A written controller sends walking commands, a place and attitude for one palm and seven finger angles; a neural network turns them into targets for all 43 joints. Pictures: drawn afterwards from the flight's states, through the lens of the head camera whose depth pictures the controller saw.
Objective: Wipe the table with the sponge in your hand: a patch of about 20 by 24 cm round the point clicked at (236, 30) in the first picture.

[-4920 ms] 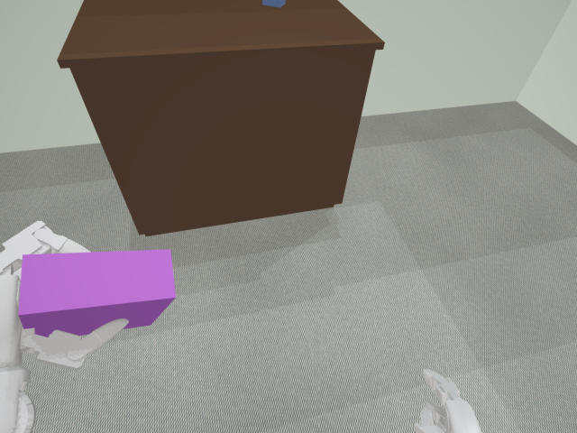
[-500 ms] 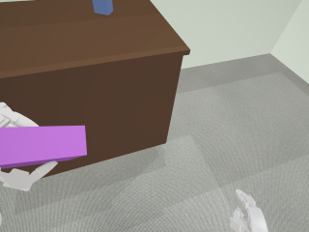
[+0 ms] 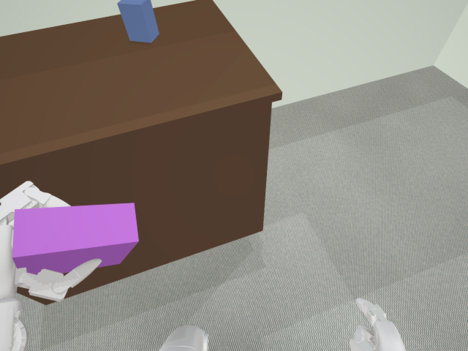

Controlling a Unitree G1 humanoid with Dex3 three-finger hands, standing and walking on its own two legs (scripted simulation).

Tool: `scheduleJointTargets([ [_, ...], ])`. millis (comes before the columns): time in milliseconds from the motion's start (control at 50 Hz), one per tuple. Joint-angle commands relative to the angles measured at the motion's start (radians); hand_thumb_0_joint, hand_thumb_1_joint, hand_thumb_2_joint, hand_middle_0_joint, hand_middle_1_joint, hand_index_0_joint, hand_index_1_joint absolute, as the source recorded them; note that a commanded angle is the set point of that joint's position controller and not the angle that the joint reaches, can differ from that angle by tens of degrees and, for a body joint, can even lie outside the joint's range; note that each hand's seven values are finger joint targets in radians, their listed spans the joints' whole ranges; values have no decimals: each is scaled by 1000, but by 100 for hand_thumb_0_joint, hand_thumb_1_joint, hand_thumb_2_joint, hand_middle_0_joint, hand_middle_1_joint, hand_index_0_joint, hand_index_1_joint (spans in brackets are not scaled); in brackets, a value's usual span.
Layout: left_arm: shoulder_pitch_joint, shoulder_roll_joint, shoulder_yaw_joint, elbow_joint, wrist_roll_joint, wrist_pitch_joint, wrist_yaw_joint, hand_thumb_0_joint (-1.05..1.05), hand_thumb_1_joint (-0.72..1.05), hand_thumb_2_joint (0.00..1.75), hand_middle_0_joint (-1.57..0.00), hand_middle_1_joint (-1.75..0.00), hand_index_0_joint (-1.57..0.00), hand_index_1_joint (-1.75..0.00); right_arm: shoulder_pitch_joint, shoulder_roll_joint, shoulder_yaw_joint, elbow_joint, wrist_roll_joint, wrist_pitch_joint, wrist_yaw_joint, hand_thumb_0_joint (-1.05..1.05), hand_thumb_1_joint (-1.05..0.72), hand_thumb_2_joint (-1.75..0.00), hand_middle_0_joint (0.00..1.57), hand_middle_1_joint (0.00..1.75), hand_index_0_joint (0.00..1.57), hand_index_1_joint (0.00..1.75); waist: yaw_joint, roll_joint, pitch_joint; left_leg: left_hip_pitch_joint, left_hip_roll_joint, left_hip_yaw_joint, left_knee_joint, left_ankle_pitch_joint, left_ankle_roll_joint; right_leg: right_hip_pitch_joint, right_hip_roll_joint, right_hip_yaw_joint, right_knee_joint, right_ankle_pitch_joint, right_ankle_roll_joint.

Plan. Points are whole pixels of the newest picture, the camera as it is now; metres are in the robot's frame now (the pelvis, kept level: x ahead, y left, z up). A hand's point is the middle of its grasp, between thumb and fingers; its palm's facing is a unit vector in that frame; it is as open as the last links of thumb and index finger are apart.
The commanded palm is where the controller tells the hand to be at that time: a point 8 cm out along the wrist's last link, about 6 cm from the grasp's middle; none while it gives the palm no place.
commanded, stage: take the last steps up to it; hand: left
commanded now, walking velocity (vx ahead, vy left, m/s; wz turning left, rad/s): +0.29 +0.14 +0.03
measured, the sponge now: (94, 239) +0.24 +0.20 +0.13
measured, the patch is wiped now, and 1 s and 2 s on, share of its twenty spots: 0.00 0.00 0.00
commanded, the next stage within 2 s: come to a stop and stand still in 0.70 s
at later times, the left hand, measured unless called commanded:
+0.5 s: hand (53, 171) +0.32 +0.27 +0.17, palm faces +0.38 -0.83 -0.41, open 9.6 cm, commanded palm +0.26 +0.32 +0.18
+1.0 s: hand (74, 144) +0.38 +0.26 +0.17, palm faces +0.30 -0.84 -0.46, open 9.6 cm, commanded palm +0.32 +0.32 +0.18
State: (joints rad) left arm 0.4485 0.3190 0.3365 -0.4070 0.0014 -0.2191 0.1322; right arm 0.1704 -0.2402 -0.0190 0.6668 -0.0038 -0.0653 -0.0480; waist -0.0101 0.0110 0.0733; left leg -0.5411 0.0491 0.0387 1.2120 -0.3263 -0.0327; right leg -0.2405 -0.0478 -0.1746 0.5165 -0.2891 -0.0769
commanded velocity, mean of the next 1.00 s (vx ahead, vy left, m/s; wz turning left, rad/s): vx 0.12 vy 0.07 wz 0.00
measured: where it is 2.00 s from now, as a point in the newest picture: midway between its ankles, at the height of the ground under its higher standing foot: outside the picture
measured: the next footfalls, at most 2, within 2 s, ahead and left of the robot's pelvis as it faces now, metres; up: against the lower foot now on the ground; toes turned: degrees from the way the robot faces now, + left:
left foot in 0.28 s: +0.17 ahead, +0.16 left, +0.00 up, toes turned +9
right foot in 0.60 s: +0.18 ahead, -0.07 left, +0.00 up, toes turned -9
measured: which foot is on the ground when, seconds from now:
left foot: up 0.00-0.26, down 0.28-0.62, up 0.64-0.96, down 0.98-1.00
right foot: down 0.00-0.28, up 0.30-0.58, down 0.60-1.00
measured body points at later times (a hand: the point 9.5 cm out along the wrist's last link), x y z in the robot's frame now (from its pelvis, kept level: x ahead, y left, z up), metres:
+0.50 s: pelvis +0.10 +0.04 -0.01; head +0.12 +0.04 +0.44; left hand +0.30 +0.31 +0.19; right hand +0.26 -0.16 -0.10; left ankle +0.13 +0.15 -0.74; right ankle +0.10 -0.07 -0.70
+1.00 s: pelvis +0.15 +0.04 -0.01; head +0.19 +0.06 +0.44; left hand +0.35 +0.30 +0.20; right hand +0.32 -0.23 -0.08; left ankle +0.20 +0.16 -0.74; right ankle +0.14 -0.07 -0.74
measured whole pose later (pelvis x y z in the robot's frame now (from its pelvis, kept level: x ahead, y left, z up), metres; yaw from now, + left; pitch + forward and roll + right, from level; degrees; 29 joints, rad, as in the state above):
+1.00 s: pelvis +0.15 +0.04 -0.01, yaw -2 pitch -2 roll +0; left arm 0.53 0.41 0.36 -0.64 -0.01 -0.23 0.16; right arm 0.18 -0.26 -0.05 0.55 0.00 -0.05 -0.07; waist -0.02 -0.04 0.12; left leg -0.28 0.04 0.10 0.51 -0.17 0.00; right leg -0.23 -0.06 -0.12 0.59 -0.33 -0.01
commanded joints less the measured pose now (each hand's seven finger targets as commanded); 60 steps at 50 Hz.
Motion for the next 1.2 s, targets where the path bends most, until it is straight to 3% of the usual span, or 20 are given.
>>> scheduleJointTargets([
  [0,-9,272,191,-330,-21,-109,39,0,10,130,-120,-160,-120,-160,-61,-54,-33,-172,-3,-40,4,0,-90,-90,20,30,20,30,3,-66,-174,-118,48,15,-173,85,-3,239,-266,184,-176,600,-44],
  [140,110,257,233,-356,-38,-87,66,0,10,130,-120,-160,-120,-160,-28,-40,-50,-239,5,-48,3,0,-90,-90,20,30,20,30,41,-147,-227,62,-2,137,-587,75,22,316,-262,199,-107,635,-59],
  [220,31,228,188,-289,-36,-77,66,0,10,130,-120,-160,-120,-160,15,-68,-68,-227,9,-40,-19,0,-90,-90,20,30,20,30,-9,-83,-249,460,-15,147,-815,231,55,126,-167,119,135,478,27],
  [240,7,221,173,-287,-39,-82,63,0,10,130,-120,-160,-120,-160,10,-87,-73,-231,12,-36,-22,0,-90,-90,20,30,20,30,-14,69,-271,608,111,-16,-824,322,121,-30,-88,76,301,255,65],
  [260,-16,200,135,-293,-44,-84,55,0,10,130,-120,-160,-120,-160,-2,-102,-74,-240,19,-37,-18,0,-90,-90,20,30,20,30,-3,242,-265,692,326,-318,-829,497,227,-261,-7,67,513,-285,92],
  [280,-44,230,148,-259,-30,-83,56,0,10,130,-120,-160,-120,-160,1,-87,-57,-247,21,-45,-12,0,-90,-90,20,30,20,30,-6,180,-213,599,381,-410,-879,429,288,-319,18,132,670,-373,80],
  [340,-137,247,137,-272,-22,-77,39,0,10,130,-120,-160,-120,-160,-31,-77,-45,-193,17,-54,-13,0,-90,-90,20,30,20,30,0,153,-92,365,318,-285,-948,127,281,-346,-65,167,689,-220,98],
  [420,-74,219,118,-414,-23,-78,35,0,10,130,-120,-160,-120,-160,-40,-62,-30,-195,15,-93,-5,0,-90,-90,20,30,20,30,26,229,-122,271,221,-84,-969,103,214,-182,-53,89,458,-109,105],
  [540,-32,213,159,-296,-27,-59,54,0,10,130,-120,-160,-120,-160,-20,-57,-20,-178,8,-102,-15,0,-90,-90,20,30,20,30,22,161,-188,286,198,-30,-817,88,148,33,21,-3,54,-67,108],
  [580,-68,209,149,-228,-20,-52,50,0,10,130,-120,-160,-120,-160,-17,-49,-25,-176,13,-79,-19,0,-90,-90,20,30,20,30,8,-31,-177,202,112,43,-601,-58,87,105,-75,165,-130,9,58],
  [600,-70,234,160,-197,-19,-45,51,0,10,130,-120,-160,-120,-160,-21,-29,-20,-186,13,-67,-19,0,-90,-90,20,30,20,30,0,-245,-162,55,7,102,-410,-160,43,154,-254,479,-205,79,-24],
  [620,-97,249,163,-177,-29,-38,51,0,10,130,-120,-160,-120,-160,-61,-31,-11,-196,9,-68,-17,0,-90,-90,20,30,20,30,23,-311,-132,-67,-29,50,-211,-245,24,182,-392,653,-250,188,-107],
  [660,-161,212,127,-168,-32,-41,35,0,10,130,-120,-160,-120,-160,-50,-51,-25,-171,14,-63,-1,0,-90,-90,20,30,20,30,0,-250,-135,-114,1,-49,-30,-156,6,180,-379,594,-229,256,-110],
  [740,-49,211,130,-191,-13,-73,36,0,10,130,-120,-160,-120,-160,-82,-37,0,-169,2,-29,-8,0,-90,-90,20,30,20,30,8,-133,-147,-31,7,13,-190,-39,-1,195,-260,241,-141,693,-44],
  [860,36,265,189,-424,-25,-76,63,0,10,130,-120,-160,-120,-160,-77,-43,-25,-248,-3,-38,-9,0,-90,-90,20,30,20,30,41,-118,-228,159,-26,85,-588,37,8,264,-246,198,-76,738,-42],
  [920,57,253,197,-449,-36,-63,69,0,10,130,-120,-160,-120,-160,-35,-52,-37,-257,0,-22,-19,0,-90,-90,20,30,20,30,13,-36,-260,371,-19,73,-793,299,3,189,-169,161,17,582,25],
  [940,58,254,199,-448,-40,-62,68,0,10,130,-120,-160,-120,-160,-32,-66,-45,-263,3,-18,-24,0,-90,-90,20,30,20,30,19,46,-266,456,65,12,-811,496,26,122,-106,142,77,442,61],
  [960,62,252,194,-448,-39,-63,67,0,10,130,-120,-160,-120,-160,-20,-88,-57,-264,9,-17,-24,0,-90,-90,20,30,20,30,25,203,-280,563,221,-151,-793,771,84,-35,-35,106,172,51,97],
  [980,64,248,185,-419,-35,-69,60,0,10,130,-120,-160,-120,-160,-1,-86,-58,-266,14,-23,-12,0,-90,-90,20,30,20,30,31,229,-268,556,313,-234,-816,922,152,-104,5,131,280,-280,98],
  [1180,-30,182,86,-392,-41,-11,24,0,10,130,-120,-160,-120,-160,-22,-83,-28,-233,0,-83,22,0,-90,-90,20,30,20,30,5,230,-180,374,265,-110,-910,401,133,-44,47,101,199,-153,112],
])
